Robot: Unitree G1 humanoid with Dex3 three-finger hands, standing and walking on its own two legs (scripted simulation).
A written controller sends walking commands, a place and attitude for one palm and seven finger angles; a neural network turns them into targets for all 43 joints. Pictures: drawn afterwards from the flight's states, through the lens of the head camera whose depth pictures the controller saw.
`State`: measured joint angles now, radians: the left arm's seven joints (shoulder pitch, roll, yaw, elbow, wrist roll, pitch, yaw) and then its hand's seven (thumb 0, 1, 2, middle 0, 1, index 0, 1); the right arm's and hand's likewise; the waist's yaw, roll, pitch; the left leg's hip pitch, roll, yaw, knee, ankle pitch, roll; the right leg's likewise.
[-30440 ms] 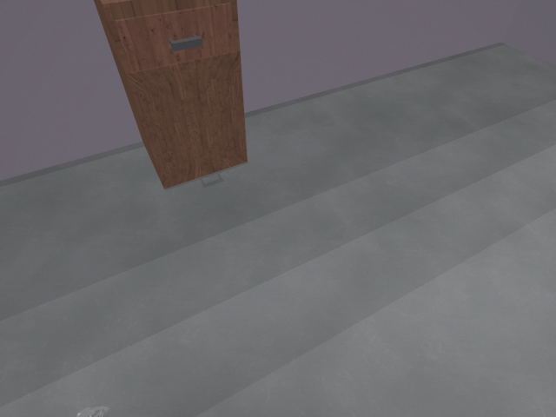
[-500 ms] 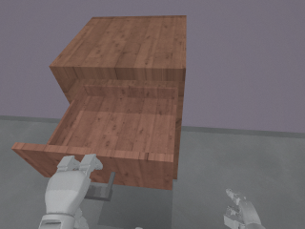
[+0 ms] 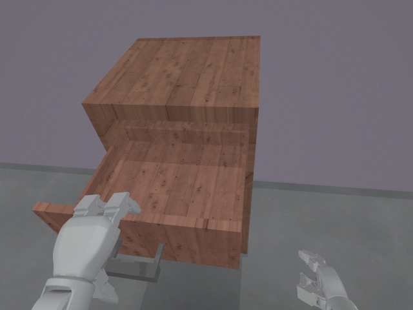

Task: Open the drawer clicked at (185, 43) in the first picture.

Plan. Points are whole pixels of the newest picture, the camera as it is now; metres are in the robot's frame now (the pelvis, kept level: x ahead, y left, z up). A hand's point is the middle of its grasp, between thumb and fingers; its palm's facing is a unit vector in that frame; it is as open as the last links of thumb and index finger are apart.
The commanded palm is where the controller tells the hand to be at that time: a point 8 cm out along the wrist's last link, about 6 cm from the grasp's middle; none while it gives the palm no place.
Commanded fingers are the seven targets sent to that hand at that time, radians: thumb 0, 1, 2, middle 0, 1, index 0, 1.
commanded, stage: lift the hand off the handle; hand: left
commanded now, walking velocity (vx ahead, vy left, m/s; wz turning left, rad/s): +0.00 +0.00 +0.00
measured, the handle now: (135, 257) +0.23 +0.19 -0.03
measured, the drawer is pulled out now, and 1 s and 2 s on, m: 0.30 0.30 0.30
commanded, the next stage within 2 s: draw the hand back to the body in 0.24 s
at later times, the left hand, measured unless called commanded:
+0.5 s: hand (93, 251) +0.18 +0.20 +0.12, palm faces +0.10 -0.16 -0.98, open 13.8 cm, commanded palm +0.15 +0.20 +0.18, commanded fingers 0.00 -0.50 0.30 -0.30 -1.20 -0.30 -1.20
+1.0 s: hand (68, 247) +0.17 +0.23 +0.13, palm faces +0.13 -0.46 -0.88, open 13.8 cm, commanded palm +0.14 +0.24 +0.19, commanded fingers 0.00 -0.36 0.36 -0.29 -1.11 -0.29 -1.11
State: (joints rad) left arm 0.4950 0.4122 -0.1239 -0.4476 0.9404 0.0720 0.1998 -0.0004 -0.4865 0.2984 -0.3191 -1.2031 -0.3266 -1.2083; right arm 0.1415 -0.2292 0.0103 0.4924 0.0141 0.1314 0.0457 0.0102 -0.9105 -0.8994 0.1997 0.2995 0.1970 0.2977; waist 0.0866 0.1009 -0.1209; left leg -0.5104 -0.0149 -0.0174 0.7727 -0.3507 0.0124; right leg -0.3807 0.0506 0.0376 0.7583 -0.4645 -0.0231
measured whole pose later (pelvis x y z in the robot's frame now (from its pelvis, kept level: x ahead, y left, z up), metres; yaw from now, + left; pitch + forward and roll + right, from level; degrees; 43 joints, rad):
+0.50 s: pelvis +0.00 +0.00 +0.01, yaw +0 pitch +3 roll -1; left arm 0.54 0.47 -0.06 -0.54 0.90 0.04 0.13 0.00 -0.49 0.30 -0.32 -1.20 -0.32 -1.20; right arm 0.14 -0.25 0.01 0.47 0.02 0.13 0.04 0.01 -0.91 -0.90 0.20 0.30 0.20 0.30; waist 0.10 0.10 -0.10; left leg -0.45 -0.01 -0.02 0.72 -0.32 0.01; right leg -0.31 0.06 0.03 0.68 -0.42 -0.02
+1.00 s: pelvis +0.00 +0.01 +0.01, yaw +1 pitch +2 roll -1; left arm 0.60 0.47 0.11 -0.56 0.48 0.00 0.10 0.00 -0.48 0.30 -0.32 -1.20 -0.32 -1.20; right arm 0.15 -0.25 0.02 0.48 0.04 0.08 0.00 0.01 -0.91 -0.90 0.20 0.30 0.20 0.30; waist 0.08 0.11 -0.04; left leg -0.40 -0.02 -0.03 0.68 -0.31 0.03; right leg -0.25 0.04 0.03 0.63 -0.40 -0.01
